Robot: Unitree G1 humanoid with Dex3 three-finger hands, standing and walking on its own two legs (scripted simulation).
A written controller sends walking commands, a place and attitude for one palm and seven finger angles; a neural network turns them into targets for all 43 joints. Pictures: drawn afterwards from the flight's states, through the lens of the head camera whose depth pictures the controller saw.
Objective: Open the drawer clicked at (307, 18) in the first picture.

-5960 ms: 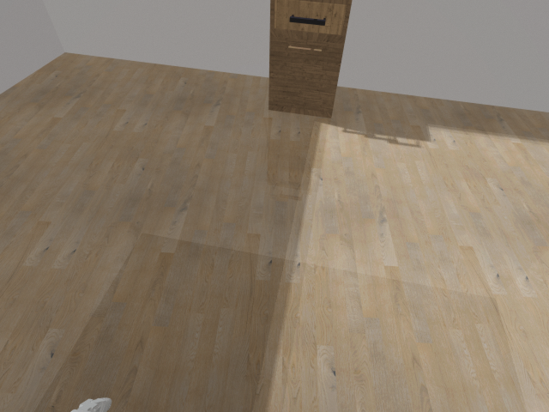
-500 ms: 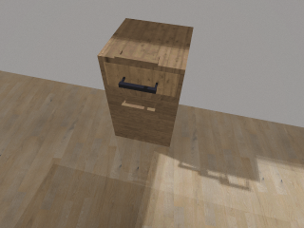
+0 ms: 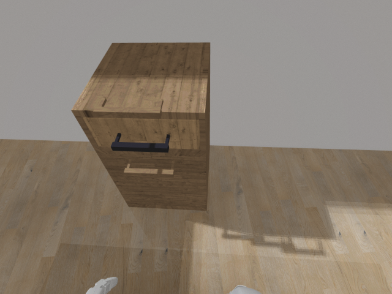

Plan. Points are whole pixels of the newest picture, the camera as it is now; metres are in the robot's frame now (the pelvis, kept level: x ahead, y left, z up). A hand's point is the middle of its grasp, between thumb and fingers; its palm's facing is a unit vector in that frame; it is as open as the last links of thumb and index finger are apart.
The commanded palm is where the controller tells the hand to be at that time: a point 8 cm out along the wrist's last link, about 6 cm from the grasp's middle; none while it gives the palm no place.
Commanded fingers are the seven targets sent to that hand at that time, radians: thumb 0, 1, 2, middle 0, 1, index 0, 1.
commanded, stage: take the last steps up to it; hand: left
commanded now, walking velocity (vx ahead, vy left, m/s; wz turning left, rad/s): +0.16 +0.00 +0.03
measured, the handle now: (141, 142) +0.60 +0.21 -0.14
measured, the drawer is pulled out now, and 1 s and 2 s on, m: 0.00 0.00 0.00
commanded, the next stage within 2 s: come to a stop and stand still in 0.02 s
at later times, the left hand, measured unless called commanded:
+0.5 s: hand out of the picture +0.09 +0.19 -0.16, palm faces +0.09 -0.98 -0.19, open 7.3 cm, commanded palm none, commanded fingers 0.00 0.90 0.90 -0.20 -0.30 -0.20 -0.30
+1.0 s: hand out of the picture +0.06 +0.13 -0.15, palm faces +0.04 -0.97 -0.23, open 7.2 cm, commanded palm none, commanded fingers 0.00 0.90 0.90 -0.20 -0.30 -0.20 -0.30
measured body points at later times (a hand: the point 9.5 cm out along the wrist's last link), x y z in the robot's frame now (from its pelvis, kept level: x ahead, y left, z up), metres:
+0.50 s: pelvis +0.07 +0.01 +0.02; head +0.09 +0.02 +0.46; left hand +0.09 +0.24 -0.15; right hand +0.16 -0.21 -0.13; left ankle +0.11 +0.12 -0.72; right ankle +0.07 -0.09 -0.70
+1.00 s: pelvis +0.03 -0.05 +0.02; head +0.03 -0.07 +0.47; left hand +0.05 +0.18 -0.13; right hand +0.02 -0.29 -0.15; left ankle +0.04 +0.12 -0.72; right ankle +0.00 -0.12 -0.72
